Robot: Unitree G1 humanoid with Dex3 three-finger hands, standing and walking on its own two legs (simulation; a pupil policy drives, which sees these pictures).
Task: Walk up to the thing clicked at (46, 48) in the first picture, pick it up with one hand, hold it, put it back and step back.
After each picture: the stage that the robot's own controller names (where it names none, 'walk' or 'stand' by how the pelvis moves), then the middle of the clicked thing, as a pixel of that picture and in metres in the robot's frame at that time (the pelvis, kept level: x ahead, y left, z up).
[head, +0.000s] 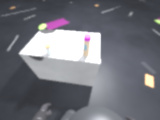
stand; (49, 49) +0.66 +0.47 -0.10
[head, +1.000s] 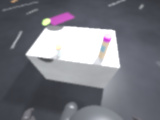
walk; (59, 50) +0.60 +0.29 -0.07
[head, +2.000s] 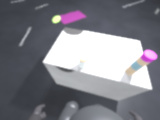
stand; (82, 61) +0.47 +0.07 -0.07
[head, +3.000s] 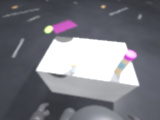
stand; (74, 66) +0.46 +0.14 -0.10
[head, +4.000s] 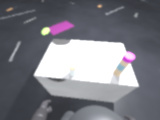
stand; (72, 69) +0.43 +0.14 -0.11
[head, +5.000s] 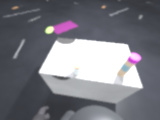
stand; (77, 68) +0.45 +0.10 -0.11
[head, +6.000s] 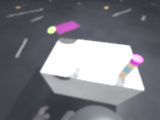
stand; (78, 69) +0.45 +0.10 -0.11
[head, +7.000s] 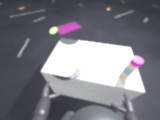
rise first; (78, 69) +0.45 +0.10 -0.10
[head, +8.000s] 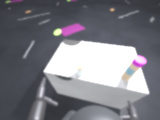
go down; (80, 69) +0.45 +0.10 -0.10
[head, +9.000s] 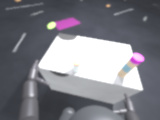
go down; (76, 65) +0.46 +0.10 -0.08
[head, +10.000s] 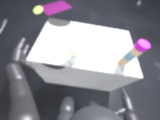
go down; (74, 56) +0.47 +0.09 -0.03
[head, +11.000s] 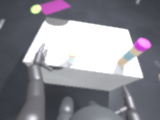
close in; (72, 56) +0.47 +0.10 -0.02
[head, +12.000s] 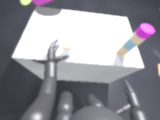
close; (67, 49) +0.48 +0.11 +0.02
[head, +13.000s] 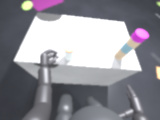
lift; (69, 52) +0.48 +0.10 +0.01
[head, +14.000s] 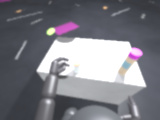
rise first; (77, 66) +0.46 +0.10 -0.06
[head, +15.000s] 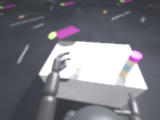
stand; (78, 69) +0.45 +0.09 -0.07
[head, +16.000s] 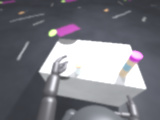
stand; (78, 68) +0.46 +0.09 -0.07
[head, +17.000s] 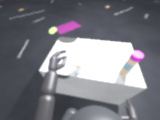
stand; (78, 67) +0.46 +0.09 -0.08
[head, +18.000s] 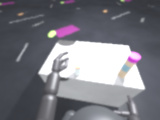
stand; (78, 69) +0.46 +0.09 -0.08
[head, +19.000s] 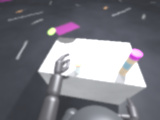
stand; (78, 66) +0.46 +0.10 -0.07
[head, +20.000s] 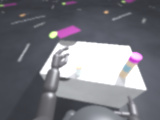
stand; (79, 69) +0.46 +0.09 -0.08
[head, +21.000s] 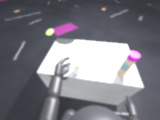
stand; (77, 68) +0.46 +0.10 -0.07
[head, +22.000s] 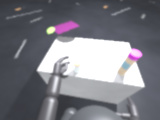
stand; (77, 66) +0.46 +0.10 -0.07
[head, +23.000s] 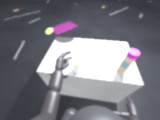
stand; (77, 66) +0.47 +0.10 -0.07
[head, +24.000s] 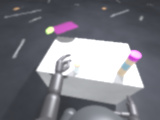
stand; (77, 66) +0.46 +0.10 -0.07
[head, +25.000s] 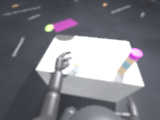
stand; (77, 65) +0.46 +0.10 -0.07
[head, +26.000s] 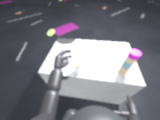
stand; (78, 67) +0.46 +0.10 -0.07
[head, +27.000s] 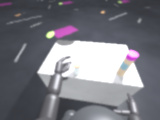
stand; (77, 68) +0.47 +0.10 -0.07
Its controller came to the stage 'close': yes
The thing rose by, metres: 0.00
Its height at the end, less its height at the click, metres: +0.00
